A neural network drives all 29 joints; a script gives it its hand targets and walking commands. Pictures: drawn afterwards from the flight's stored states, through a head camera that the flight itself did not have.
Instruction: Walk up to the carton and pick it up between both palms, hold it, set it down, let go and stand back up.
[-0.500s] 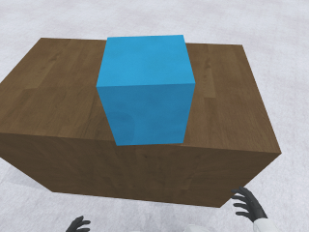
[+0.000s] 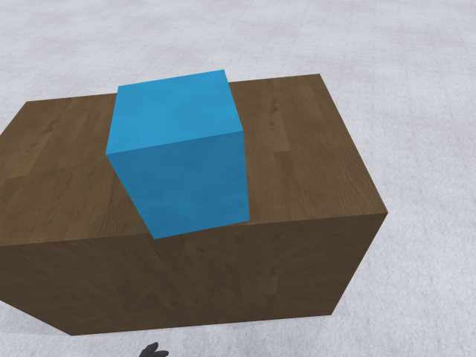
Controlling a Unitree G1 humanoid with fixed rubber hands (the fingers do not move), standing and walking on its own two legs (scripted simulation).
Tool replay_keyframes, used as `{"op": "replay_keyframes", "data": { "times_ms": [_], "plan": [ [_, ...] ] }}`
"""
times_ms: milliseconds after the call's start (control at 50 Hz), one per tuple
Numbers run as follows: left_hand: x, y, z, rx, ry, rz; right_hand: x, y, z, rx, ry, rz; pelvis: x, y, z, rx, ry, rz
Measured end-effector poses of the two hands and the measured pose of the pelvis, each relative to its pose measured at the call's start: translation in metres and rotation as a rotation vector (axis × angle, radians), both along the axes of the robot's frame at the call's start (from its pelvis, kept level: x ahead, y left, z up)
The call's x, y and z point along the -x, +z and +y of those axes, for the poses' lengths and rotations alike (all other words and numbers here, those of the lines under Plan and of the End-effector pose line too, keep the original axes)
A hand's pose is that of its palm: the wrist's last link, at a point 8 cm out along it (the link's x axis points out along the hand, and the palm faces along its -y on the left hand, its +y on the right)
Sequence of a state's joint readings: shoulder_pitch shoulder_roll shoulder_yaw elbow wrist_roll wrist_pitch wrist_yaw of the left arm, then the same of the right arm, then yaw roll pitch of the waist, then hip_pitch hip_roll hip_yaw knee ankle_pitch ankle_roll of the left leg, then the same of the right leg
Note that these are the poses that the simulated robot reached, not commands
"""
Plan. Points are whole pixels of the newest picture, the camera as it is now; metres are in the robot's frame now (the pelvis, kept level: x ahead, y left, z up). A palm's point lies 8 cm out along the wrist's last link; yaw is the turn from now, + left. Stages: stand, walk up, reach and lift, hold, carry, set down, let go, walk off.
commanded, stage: stand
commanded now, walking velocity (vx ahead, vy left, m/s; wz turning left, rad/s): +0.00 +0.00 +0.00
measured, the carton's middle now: (187, 157) +0.48 +0.12 +0.07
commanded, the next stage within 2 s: none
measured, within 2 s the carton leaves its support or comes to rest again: neither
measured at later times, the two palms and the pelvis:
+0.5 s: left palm out of the picture -0.01 +0.23 -0.13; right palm out of the picture -0.01 -0.23 -0.15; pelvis -0.01 +0.00 +0.00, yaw -1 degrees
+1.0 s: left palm out of the picture +0.00 +0.21 -0.14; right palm out of the picture -0.02 -0.21 -0.15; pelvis -0.01 +0.00 +0.00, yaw -1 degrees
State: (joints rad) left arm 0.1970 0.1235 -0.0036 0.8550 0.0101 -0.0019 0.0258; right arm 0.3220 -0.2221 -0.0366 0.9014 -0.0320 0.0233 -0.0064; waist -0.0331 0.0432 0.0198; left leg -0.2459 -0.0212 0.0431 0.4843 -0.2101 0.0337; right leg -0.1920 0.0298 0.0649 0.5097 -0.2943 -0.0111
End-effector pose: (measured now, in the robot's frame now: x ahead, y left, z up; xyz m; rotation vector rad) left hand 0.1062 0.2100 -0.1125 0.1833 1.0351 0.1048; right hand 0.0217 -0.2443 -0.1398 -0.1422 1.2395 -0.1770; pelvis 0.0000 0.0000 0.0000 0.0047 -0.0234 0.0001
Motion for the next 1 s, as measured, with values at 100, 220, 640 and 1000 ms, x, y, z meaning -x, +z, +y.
{"op": "replay_keyframes", "data": {
  "times_ms": [100, 220, 640, 1000],
  "plan": [
    [0.029, -0.011, 0.008, 0.011, 0.032, 0.072, 0.011, 0.006, -0.002, 0.023, -0.008, 0.026, 0.006, 0.002, 0.001, 0.002, -0.001, -0.002],
    [0.071, -0.018, 0.022, -0.013, 0.051, 0.188, 0.024, 0.004, 0.004, 0.022, -0.025, 0.062, 0.012, 0.002, 0.004, 0.002, -0.010, 0.016],
    [0.109, -0.026, 0.008, 0.009, 0.063, 0.306, 0.035, -0.006, 0.024, -0.032, -0.050, 0.114, 0.012, 0.002, 0.004, 0.003, -0.025, 0.027],
    [0.105, -0.028, 0.003, 0.015, 0.068, 0.327, 0.045, -0.008, 0.031, -0.041, -0.059, 0.173, 0.006, 0.003, 0.004, 0.003, -0.026, 0.012]
  ]
}}
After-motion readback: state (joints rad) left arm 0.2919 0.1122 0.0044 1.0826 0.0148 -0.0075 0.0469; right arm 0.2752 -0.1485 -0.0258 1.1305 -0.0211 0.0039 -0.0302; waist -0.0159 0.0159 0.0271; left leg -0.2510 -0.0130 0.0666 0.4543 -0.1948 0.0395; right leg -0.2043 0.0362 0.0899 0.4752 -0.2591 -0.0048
